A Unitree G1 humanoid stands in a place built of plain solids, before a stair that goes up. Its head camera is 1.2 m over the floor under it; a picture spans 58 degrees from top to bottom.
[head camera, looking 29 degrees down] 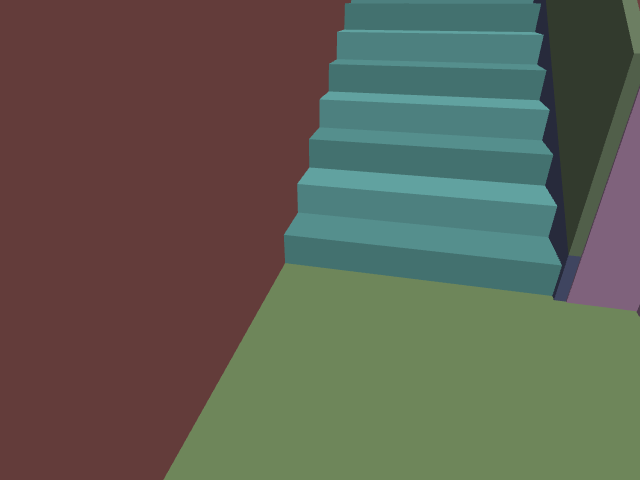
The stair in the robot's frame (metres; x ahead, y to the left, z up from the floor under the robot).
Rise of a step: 0.17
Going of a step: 0.27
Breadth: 1.29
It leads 13 degrees to the right of straight ahead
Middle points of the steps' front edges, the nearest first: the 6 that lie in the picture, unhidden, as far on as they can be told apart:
1.77 -0.45 0.17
2.03 -0.51 0.34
2.29 -0.57 0.51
2.56 -0.63 0.68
2.82 -0.69 0.84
3.08 -0.75 1.01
